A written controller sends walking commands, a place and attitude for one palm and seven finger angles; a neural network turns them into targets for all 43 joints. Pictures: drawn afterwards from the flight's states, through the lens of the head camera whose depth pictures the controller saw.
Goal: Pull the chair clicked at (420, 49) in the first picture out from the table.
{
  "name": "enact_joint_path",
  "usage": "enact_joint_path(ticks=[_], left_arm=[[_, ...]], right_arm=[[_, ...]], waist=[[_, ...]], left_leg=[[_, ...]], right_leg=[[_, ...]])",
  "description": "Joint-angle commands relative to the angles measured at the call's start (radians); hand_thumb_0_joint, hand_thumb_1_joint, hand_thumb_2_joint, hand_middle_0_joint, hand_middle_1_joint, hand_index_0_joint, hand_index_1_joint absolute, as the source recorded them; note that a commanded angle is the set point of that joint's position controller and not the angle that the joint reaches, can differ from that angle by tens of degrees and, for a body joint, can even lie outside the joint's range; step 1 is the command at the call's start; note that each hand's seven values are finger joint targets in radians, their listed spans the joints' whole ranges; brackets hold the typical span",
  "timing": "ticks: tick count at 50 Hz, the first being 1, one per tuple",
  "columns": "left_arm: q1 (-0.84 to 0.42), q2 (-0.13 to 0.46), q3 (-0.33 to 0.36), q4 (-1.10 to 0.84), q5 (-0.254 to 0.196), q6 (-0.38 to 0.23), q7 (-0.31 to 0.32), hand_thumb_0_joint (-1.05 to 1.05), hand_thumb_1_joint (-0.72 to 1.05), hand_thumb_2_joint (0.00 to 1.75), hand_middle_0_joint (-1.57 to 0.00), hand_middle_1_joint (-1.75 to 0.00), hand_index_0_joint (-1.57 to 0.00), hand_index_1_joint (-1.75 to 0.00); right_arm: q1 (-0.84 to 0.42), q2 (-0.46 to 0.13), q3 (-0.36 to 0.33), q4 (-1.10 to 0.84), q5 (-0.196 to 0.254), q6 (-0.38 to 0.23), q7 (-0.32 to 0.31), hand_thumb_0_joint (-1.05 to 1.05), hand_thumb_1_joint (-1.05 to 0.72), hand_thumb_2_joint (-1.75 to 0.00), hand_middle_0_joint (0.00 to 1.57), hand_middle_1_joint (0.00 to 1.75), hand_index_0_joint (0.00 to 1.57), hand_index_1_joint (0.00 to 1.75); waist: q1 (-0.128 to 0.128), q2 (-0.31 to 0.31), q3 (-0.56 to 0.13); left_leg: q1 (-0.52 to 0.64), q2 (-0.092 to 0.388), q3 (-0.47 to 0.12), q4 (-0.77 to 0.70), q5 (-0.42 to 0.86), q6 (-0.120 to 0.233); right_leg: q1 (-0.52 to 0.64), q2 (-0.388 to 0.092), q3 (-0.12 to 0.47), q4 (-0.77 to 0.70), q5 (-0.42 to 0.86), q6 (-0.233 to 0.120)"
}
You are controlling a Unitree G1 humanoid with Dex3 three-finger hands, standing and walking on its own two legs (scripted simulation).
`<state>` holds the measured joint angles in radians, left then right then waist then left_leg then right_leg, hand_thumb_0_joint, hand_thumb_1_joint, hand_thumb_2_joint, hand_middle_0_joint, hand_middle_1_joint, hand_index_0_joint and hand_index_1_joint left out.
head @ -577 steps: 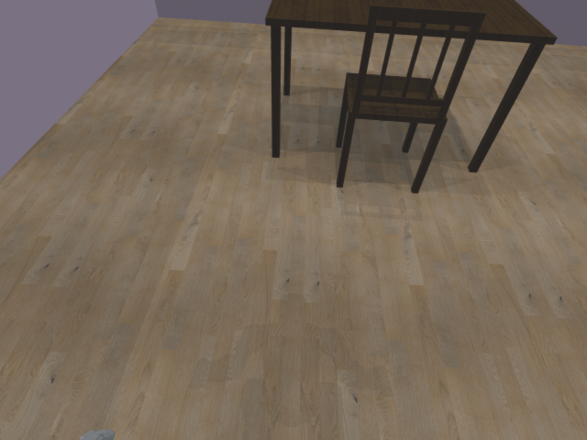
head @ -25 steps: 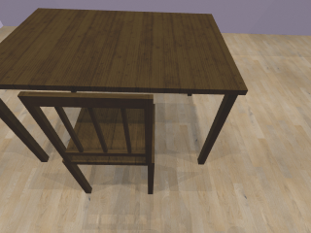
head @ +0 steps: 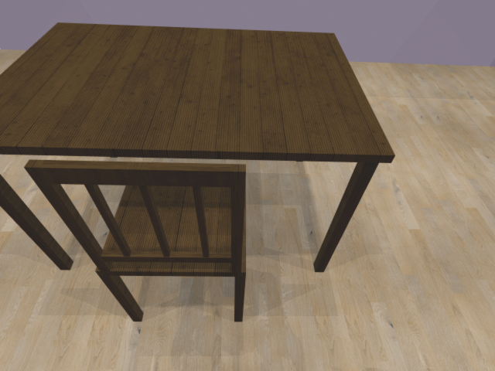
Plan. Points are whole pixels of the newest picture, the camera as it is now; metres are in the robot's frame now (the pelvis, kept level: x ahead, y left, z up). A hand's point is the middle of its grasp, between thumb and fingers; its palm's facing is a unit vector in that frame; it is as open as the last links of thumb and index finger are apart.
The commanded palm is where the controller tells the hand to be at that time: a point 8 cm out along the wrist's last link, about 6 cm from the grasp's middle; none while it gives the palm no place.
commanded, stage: look again from close up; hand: left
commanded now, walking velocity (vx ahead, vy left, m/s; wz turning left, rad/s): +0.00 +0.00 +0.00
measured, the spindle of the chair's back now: (156, 223) +0.44 +0.24 -0.11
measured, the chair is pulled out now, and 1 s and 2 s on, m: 0.00 0.00 0.00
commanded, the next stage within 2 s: raise the hand toward the chair's back in 0.18 s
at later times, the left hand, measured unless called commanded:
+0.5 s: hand (144, 336) +0.18 +0.18 -0.04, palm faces +0.22 -0.97 -0.10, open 7.7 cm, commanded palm +0.11 +0.22 -0.07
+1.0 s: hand (161, 358) +0.16 +0.15 -0.06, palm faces +0.01 -1.00 -0.05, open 11.8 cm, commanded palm +0.12 +0.21 -0.06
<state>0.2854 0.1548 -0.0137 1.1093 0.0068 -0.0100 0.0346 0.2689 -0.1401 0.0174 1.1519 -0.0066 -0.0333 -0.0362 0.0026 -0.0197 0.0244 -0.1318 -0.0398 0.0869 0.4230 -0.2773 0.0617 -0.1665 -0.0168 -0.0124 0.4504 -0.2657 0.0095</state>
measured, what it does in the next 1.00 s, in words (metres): lowers itself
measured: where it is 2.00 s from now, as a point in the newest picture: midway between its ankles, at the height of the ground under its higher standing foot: outside the picture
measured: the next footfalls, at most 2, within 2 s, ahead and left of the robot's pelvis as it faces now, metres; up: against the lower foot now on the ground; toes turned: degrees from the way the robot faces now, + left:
none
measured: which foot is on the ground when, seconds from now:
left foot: down 0.00-1.00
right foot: down 0.00-1.00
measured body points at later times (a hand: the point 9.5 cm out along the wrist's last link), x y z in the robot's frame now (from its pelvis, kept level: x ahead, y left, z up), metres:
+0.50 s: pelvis -0.02 -0.01 -0.02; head -0.01 -0.01 +0.43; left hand +0.16 +0.23 -0.03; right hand +0.08 -0.26 -0.13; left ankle -0.03 +0.07 -0.74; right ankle -0.01 -0.12 -0.74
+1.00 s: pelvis -0.06 -0.06 -0.11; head +0.02 -0.05 +0.34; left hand +0.15 +0.20 -0.06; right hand +0.16 -0.26 -0.19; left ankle -0.03 +0.07 -0.74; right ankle -0.02 -0.13 -0.74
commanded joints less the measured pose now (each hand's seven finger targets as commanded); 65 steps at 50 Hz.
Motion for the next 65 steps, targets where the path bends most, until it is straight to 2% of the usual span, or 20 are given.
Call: enact_joint_path(ticks=[1,13,14,15,16,17,18,20,22,24,28,31,33,37,38,41,46,50,57,65], left_arm=[[0.078,0.081,0.015,-0.020,0.004,-0.013,0.009,0.00,0.90,0.90,-0.20,-0.30,-0.20,-0.30],[0.093,0.071,0.015,-0.012,0.004,-0.011,0.009,0.00,0.90,0.90,-0.20,-0.30,-0.20,-0.30],[0.131,0.097,0.011,0.019,0.020,-0.029,0.045,0.00,0.90,0.90,-0.20,-0.30,-0.20,-0.30],[-0.594,0.338,0.140,-1.551,-0.182,-0.226,0.044,0.00,0.88,0.89,-0.20,-0.30,-0.20,-0.30],[-0.203,0.243,0.107,-1.302,-0.099,-0.168,0.087,0.00,0.85,0.88,-0.20,-0.29,-0.20,-0.29],[0.125,-0.060,-0.068,-0.987,-0.116,-0.033,0.102,0.00,0.83,0.87,-0.19,-0.29,-0.19,-0.29],[0.108,-0.123,-0.112,-1.030,-0.147,-0.003,0.096,0.00,0.81,0.86,-0.19,-0.29,-0.19,-0.29],[-0.040,0.028,-0.011,-1.176,-0.152,-0.113,0.080,0.00,0.76,0.84,-0.19,-0.28,-0.19,-0.28],[0.013,-0.007,0.018,-1.041,-0.146,-0.218,0.032,0.00,0.71,0.82,-0.18,-0.27,-0.18,-0.27],[0.188,-0.054,0.053,-0.886,-0.174,-0.356,-0.061,0.00,0.67,0.80,-0.18,-0.26,-0.18,-0.26],[0.311,0.123,0.263,-0.850,-0.208,-0.640,-0.273,0.00,0.57,0.76,-0.17,-0.25,-0.17,-0.25],[0.219,0.156,0.254,-1.034,-0.235,-0.573,-0.307,0.00,0.50,0.73,-0.16,-0.24,-0.16,-0.24],[0.127,0.170,0.259,-1.160,-0.257,-0.520,-0.282,0.00,0.46,0.71,-0.16,-0.23,-0.16,-0.23],[0.004,0.172,0.234,-1.429,-0.255,-0.577,-0.220,0.00,0.36,0.67,-0.15,-0.22,-0.15,-0.22],[-0.062,0.169,0.207,-1.449,-0.257,-0.594,-0.231,0.00,0.34,0.66,-0.14,-0.21,-0.14,-0.21],[-0.070,0.162,0.169,-1.350,-0.262,-0.619,-0.293,0.00,0.27,0.63,-0.14,-0.20,-0.14,-0.20],[-0.012,0.228,0.242,-1.209,-0.308,-0.484,-0.396,0.00,0.15,0.58,-0.13,-0.18,-0.13,-0.18],[0.052,0.248,0.342,-1.236,-0.335,-0.401,-0.367,0.00,0.06,0.54,-0.12,-0.17,-0.12,-0.17],[0.045,0.187,0.288,-1.191,-0.300,-0.473,-0.304,0.00,-0.10,0.47,-0.10,-0.14,-0.10,-0.14],[0.031,0.209,0.291,-1.215,-0.303,-0.531,-0.302,0.00,-0.29,0.39,-0.08,-0.11,-0.08,-0.11]], right_arm=[[0.068,-0.105,-0.011,-0.019,-0.003,-0.013,-0.003,0.00,-0.90,-0.90,0.20,0.30,0.20,0.30],[0.083,-0.089,-0.013,-0.008,-0.001,-0.013,-0.005,0.00,-0.90,-0.90,0.20,0.30,0.20,0.30],[0.007,-0.146,-0.019,-0.090,0.010,-0.012,0.006,0.00,-0.90,-0.90,0.20,0.30,0.20,0.30],[0.052,-0.306,-0.051,-0.448,0.050,-0.152,-0.030,0.00,-0.90,-0.90,0.20,0.30,0.20,0.30],[-0.047,-0.209,-0.022,-0.389,0.038,-0.247,-0.051,0.00,-0.90,-0.90,0.20,0.30,0.20,0.30],[-0.018,-0.148,-0.028,-0.344,0.053,-0.266,-0.045,0.00,-0.90,-0.90,0.20,0.30,0.20,0.30],[0.025,-0.181,-0.046,-0.357,0.060,-0.279,-0.038,0.00,-0.90,-0.90,0.20,0.30,0.20,0.30],[-0.026,-0.250,-0.067,-0.462,0.041,-0.311,-0.036,0.00,-0.90,-0.90,0.20,0.30,0.20,0.30],[-0.037,-0.255,-0.076,-0.516,0.013,-0.308,-0.030,0.00,-0.90,-0.90,0.20,0.30,0.20,0.30],[-0.076,-0.237,-0.088,-0.572,0.009,-0.307,-0.001,0.00,-0.90,-0.90,0.20,0.30,0.20,0.30],[-0.120,-0.232,-0.124,-0.675,0.008,-0.282,0.060,0.00,-0.90,-0.90,0.20,0.30,0.20,0.30],[-0.173,-0.237,-0.112,-0.802,0.024,-0.237,0.057,0.00,-0.90,-0.90,0.20,0.30,0.20,0.30],[-0.164,-0.227,-0.105,-0.833,0.030,-0.212,0.040,0.00,-0.90,-0.90,0.20,0.30,0.20,0.30],[-0.099,-0.199,-0.093,-0.818,0.021,-0.212,0.009,0.00,-0.90,-0.90,0.20,0.30,0.20,0.30],[-0.085,-0.203,-0.087,-0.800,0.015,-0.217,0.001,0.00,-0.90,-0.90,0.20,0.30,0.20,0.30],[-0.092,-0.211,-0.074,-0.753,0.017,-0.243,-0.012,0.00,-0.90,-0.90,0.20,0.30,0.20,0.30],[-0.107,-0.222,-0.065,-0.745,0.044,-0.260,-0.034,0.00,-0.90,-0.90,0.20,0.30,0.20,0.30],[-0.124,-0.193,-0.070,-0.747,0.046,-0.248,-0.033,0.00,-0.90,-0.90,0.20,0.30,0.20,0.30],[-0.112,-0.188,-0.080,-0.713,0.033,-0.253,-0.025,0.00,-0.90,-0.90,0.20,0.30,0.20,0.30],[-0.093,-0.216,-0.086,-0.722,0.034,-0.257,-0.023,0.00,-0.90,-0.90,0.20,0.30,0.20,0.30]], waist=[[0.001,0.023,0.022],[0.003,0.010,0.043],[0.020,0.002,0.073],[-0.102,0.197,-0.441],[-0.014,0.299,-0.442],[-0.047,0.196,-0.232],[-0.050,0.124,-0.129],[-0.070,0.020,-0.057],[-0.074,-0.191,-0.035],[-0.004,-0.229,-0.053],[0.084,-0.017,-0.236],[0.090,0.056,-0.339],[0.059,0.054,-0.354],[-0.015,0.118,-0.402],[-0.052,0.077,-0.384],[-0.085,0.071,-0.320],[-0.037,0.025,-0.378],[0.022,0.010,-0.469],[-0.009,-0.020,-0.349],[-0.008,0.041,-0.378]], left_leg=[[-0.005,0.149,-0.133,-0.087,0.307,-0.011],[-0.008,0.149,-0.133,-0.100,0.273,-0.008],[-0.083,0.174,-0.116,0.079,0.480,-0.040],[0.208,0.077,-0.148,-0.001,0.567,-0.087],[0.255,0.134,-0.130,-0.017,0.670,-0.094],[0.108,0.124,-0.139,-0.035,0.589,-0.101],[0.010,0.120,-0.143,-0.018,0.480,-0.100],[-0.138,0.085,-0.164,0.074,0.193,-0.081],[-0.300,0.067,-0.169,0.188,0.069,-0.072],[-0.437,0.048,-0.140,0.288,-0.013,-0.079],[-0.626,0.016,-0.083,0.498,0.034,-0.089],[-0.675,-0.001,-0.048,0.530,-0.024,-0.063],[-0.706,0.004,-0.056,0.555,-0.080,-0.051],[-0.670,0.032,-0.089,0.626,-0.035,-0.030],[-0.689,0.038,-0.105,0.656,-0.039,-0.026],[-0.765,0.043,-0.112,0.707,-0.113,-0.027],[-0.819,0.039,-0.106,0.708,-0.142,-0.023],[-0.781,0.036,-0.112,0.664,-0.040,-0.028],[-0.768,0.037,-0.113,0.618,-0.049,-0.030],[-0.685,0.037,-0.115,0.569,-0.037,-0.026]], right_leg=[[-0.015,-0.085,0.067,-0.041,0.208,-0.034],[-0.025,-0.080,0.069,-0.050,0.185,-0.034],[-0.059,-0.115,0.077,-0.045,0.401,-0.021],[-0.009,-0.003,-0.012,0.052,0.343,-0.030],[-0.084,0.012,-0.020,0.140,0.087,-0.047],[-0.185,0.000,-0.052,0.166,-0.010,-0.025],[-0.224,0.000,-0.067,0.168,-0.031,-0.018],[-0.259,0.010,-0.084,0.116,-0.013,-0.027],[-0.391,0.022,-0.116,0.182,-0.051,-0.025],[-0.492,0.024,-0.117,0.283,-0.138,-0.035],[-0.531,0.017,-0.058,0.501,-0.027,-0.066],[-0.498,0.015,-0.012,0.526,-0.055,-0.058],[-0.511,0.017,0.028,0.494,-0.134,-0.045],[-0.536,0.016,0.067,0.477,-0.090,-0.033],[-0.570,0.023,0.071,0.489,-0.081,-0.028],[-0.634,0.016,0.092,0.467,-0.200,-0.022],[-0.536,-0.009,0.151,0.402,-0.317,-0.011],[-0.399,-0.026,0.141,0.416,-0.128,0.004],[-0.486,-0.016,0.088,0.428,-0.114,0.004],[-0.528,0.010,0.014,0.460,-0.127,-0.022]])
